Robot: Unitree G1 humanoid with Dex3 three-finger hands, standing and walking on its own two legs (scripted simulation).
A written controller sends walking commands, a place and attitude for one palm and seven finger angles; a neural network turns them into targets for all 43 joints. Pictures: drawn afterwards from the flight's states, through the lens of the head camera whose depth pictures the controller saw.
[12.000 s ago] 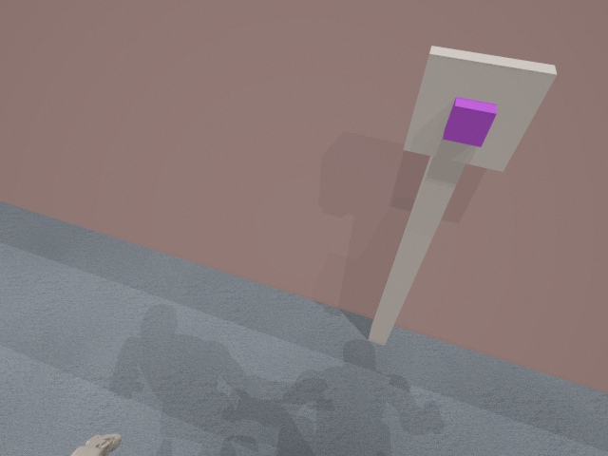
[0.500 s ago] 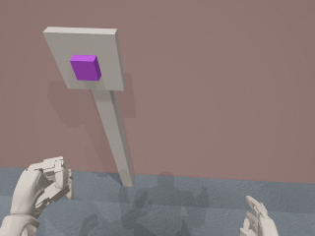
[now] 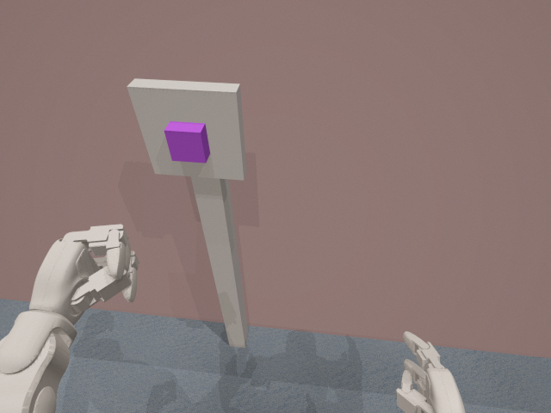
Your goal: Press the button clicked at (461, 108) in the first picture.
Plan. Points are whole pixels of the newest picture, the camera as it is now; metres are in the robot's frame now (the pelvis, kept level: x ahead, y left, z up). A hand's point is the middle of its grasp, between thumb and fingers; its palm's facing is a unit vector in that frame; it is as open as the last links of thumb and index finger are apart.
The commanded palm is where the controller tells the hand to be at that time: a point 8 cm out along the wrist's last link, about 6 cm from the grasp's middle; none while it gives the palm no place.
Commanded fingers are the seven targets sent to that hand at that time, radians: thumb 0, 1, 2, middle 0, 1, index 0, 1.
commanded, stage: raise the hand and make a fist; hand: left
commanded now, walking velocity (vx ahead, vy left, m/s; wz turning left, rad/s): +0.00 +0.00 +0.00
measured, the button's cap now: (188, 141) +0.49 +0.21 +0.17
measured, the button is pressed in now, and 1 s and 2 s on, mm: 0 0 0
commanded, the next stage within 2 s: aim a knuckle at the button in 0.44 s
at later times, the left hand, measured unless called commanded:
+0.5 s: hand (142, 278) +0.22 +0.18 +0.16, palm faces +0.04 -1.00 -0.08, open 3.1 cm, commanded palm +0.19 +0.23 +0.16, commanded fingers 0.00 0.90 0.90 -1.30 -1.50 -1.30 -1.50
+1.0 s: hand (163, 239) +0.29 +0.18 +0.15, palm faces +0.00 -1.00 -0.04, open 3.1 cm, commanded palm +0.26 +0.23 +0.15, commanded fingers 0.00 0.90 0.90 -1.30 -1.50 -1.30 -1.50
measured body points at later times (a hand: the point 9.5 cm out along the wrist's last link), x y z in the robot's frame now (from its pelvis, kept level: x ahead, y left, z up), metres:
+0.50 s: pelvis -0.01 -0.03 +0.00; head -0.04 -0.05 +0.45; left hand +0.21 +0.24 +0.16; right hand +0.18 -0.25 -0.06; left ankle +0.03 +0.10 -0.73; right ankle -0.03 -0.12 -0.73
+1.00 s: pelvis +0.00 -0.02 +0.00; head -0.02 -0.04 +0.45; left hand +0.28 +0.24 +0.15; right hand +0.17 -0.26 -0.07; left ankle +0.03 +0.10 -0.73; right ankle -0.03 -0.12 -0.73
